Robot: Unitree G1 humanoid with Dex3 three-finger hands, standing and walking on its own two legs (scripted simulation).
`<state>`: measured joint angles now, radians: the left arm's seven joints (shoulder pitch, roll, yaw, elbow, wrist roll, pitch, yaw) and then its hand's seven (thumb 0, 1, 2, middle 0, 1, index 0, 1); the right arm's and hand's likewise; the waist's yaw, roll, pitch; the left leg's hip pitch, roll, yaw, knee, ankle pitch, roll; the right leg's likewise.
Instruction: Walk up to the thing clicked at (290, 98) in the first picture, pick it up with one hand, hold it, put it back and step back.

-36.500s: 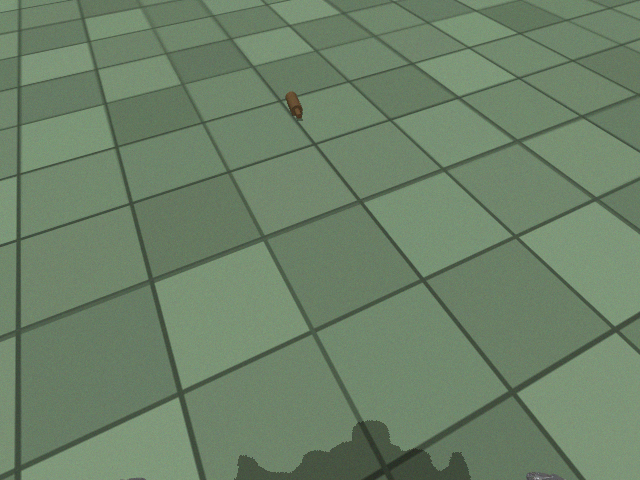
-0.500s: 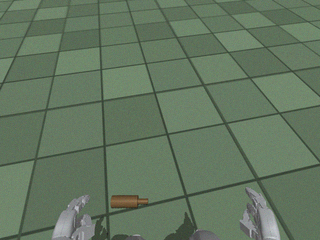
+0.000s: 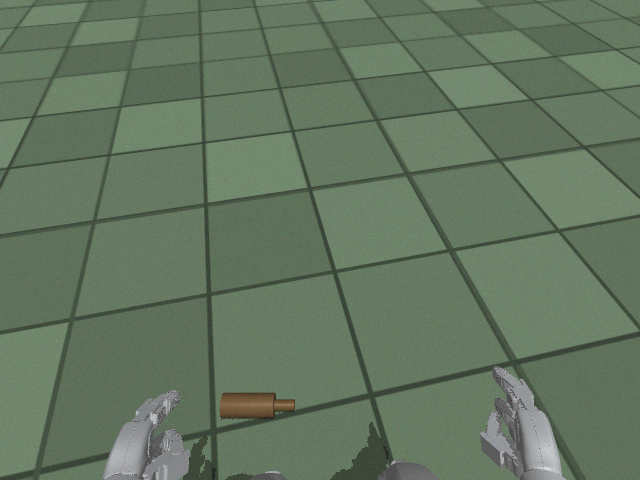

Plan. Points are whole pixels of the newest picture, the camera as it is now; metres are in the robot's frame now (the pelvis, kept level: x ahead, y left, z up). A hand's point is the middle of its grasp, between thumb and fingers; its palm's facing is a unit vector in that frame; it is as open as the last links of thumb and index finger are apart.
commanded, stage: home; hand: left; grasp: from above
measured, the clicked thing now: (258, 405) +0.42 +0.19 -0.68
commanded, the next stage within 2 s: stand in 0.78 s
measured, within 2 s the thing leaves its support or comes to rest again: neither
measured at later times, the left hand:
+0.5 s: hand (186, 457) +0.17 +0.18 -0.04, palm faces +0.04 -0.98 -0.21, open 7.4 cm
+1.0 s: hand (176, 463) +0.17 +0.20 -0.08, palm faces +0.01 -0.95 -0.31, open 7.4 cm
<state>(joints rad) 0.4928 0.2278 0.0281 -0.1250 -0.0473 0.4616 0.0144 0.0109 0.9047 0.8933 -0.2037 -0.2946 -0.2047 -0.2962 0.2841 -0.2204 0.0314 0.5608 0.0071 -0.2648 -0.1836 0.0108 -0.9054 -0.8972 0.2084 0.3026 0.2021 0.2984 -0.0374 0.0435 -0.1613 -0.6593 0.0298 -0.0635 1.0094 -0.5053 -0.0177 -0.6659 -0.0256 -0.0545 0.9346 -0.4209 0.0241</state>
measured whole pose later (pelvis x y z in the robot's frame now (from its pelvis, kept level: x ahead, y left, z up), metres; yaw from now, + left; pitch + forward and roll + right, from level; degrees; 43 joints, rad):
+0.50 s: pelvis +0.00 +0.00 +0.00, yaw +0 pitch +9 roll -2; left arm 0.50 0.23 0.03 -0.14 -0.05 0.46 0.02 0.01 0.90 0.89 -0.20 -0.29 -0.20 -0.30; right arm 0.29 -0.22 0.03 0.56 0.01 -0.26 -0.18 0.01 -0.91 -0.90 0.21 0.30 0.20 0.30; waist -0.04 0.05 -0.16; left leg -0.67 0.03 -0.06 1.02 -0.51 -0.02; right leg -0.68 -0.02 -0.05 0.95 -0.43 0.02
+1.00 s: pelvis +0.00 +0.00 +0.01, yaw +0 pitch +3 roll +0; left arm 0.27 0.27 0.01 0.35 0.05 0.17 0.03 0.01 0.90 0.89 -0.21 -0.30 -0.21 -0.30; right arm 0.19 -0.27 0.01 0.74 -0.09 -0.09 -0.06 0.01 -0.91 -0.90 0.21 0.30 0.20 0.30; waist 0.01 -0.01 -0.02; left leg -0.50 0.00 -0.04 0.92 -0.47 -0.01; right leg -0.53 -0.05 -0.03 0.89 -0.41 0.02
